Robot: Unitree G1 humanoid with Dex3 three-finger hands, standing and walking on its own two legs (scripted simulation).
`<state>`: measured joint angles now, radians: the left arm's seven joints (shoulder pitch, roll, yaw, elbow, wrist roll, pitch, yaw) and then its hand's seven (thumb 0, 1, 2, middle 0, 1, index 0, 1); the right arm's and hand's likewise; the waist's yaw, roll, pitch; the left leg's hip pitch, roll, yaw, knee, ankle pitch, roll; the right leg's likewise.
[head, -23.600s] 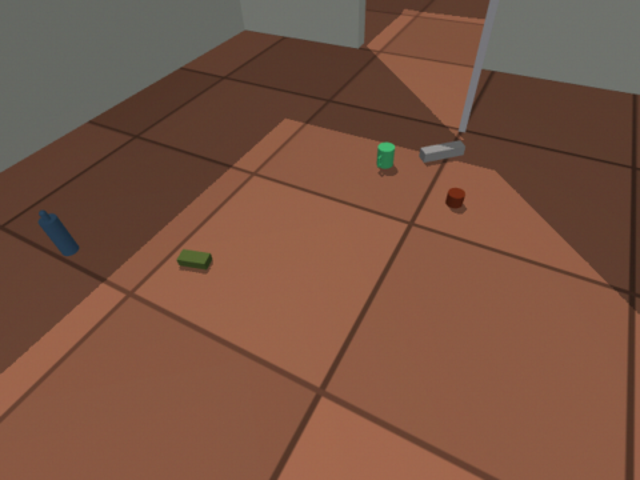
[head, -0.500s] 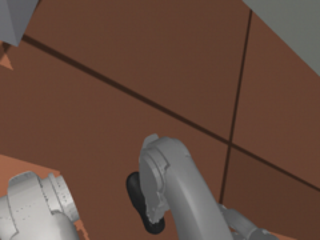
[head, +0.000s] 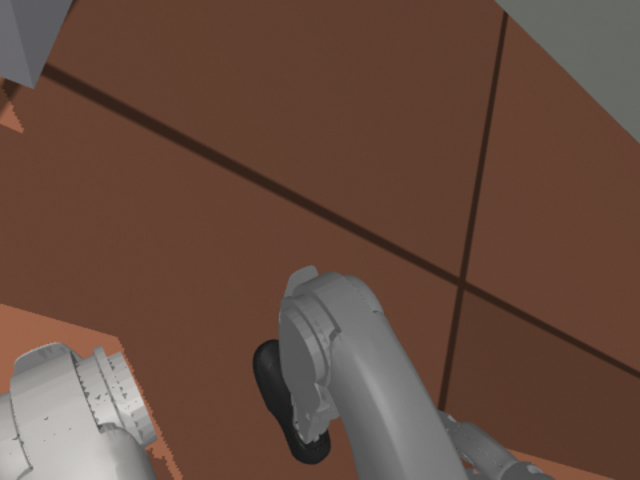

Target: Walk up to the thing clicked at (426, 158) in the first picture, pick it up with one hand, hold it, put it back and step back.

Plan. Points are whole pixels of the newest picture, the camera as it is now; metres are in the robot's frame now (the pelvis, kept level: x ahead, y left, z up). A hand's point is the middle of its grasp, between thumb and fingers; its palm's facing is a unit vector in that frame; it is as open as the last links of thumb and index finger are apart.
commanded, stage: close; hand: left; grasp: from above
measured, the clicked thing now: out of the picture +0.43 +0.38 -0.28
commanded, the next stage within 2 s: settle in 0.90 s
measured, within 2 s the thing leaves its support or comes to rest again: leaves its support in 1.20 s
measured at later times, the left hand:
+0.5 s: hand out of the picture +0.42 +0.36 -0.26, palm faces -0.44 -0.16 -0.88, open 10.2 cm
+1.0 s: hand out of the picture +0.42 +0.37 -0.26, palm faces -0.44 -0.17 -0.88, open 9.3 cm
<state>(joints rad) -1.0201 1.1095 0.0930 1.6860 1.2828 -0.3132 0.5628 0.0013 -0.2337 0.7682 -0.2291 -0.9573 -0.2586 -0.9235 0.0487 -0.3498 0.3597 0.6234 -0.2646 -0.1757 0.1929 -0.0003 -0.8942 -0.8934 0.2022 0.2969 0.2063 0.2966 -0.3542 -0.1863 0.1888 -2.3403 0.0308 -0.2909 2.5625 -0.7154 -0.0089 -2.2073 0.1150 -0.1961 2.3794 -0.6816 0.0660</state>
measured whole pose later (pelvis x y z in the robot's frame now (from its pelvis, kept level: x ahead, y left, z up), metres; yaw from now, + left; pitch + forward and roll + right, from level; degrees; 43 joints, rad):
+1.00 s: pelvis +0.00 +0.00 +0.00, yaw +0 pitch +26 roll -15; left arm -1.01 1.11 0.10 1.69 1.29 -0.31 0.58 0.00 0.14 0.49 -0.59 -0.73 -0.64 -0.65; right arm 0.04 -0.35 0.36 0.62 -0.28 -0.18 0.20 0.00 -0.89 -0.89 0.20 0.30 0.21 0.30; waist -0.35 -0.19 0.18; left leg -2.34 0.03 -0.29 2.57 -0.71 -0.01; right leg -2.21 0.11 -0.20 2.38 -0.68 0.07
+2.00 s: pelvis -0.01 -0.01 +0.02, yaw +5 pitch +31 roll -11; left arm -0.93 0.89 0.08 1.26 1.21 -0.26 0.21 0.00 0.14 0.38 -0.73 -0.56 -0.76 -0.50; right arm 0.14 -0.32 0.15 0.63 -0.13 0.01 0.13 0.00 -0.91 -0.89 0.20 0.30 0.21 0.30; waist -0.23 -0.03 0.01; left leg -2.34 0.01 -0.20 2.43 -0.65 0.00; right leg -2.22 0.06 -0.13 2.32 -0.67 0.04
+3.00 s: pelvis +0.00 -0.01 +0.25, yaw +13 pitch +25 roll -5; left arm -0.37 0.60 -0.05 0.61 0.96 -0.09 -0.01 0.00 0.15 0.37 -0.73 -0.56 -0.77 -0.49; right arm 0.17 -0.25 0.00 0.65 0.03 0.04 -0.02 0.01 -0.90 -0.89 0.20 0.30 0.21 0.30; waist -0.08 0.05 -0.17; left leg -1.57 0.03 -0.07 1.69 -0.57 0.00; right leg -1.50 0.04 -0.03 1.63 -0.58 0.03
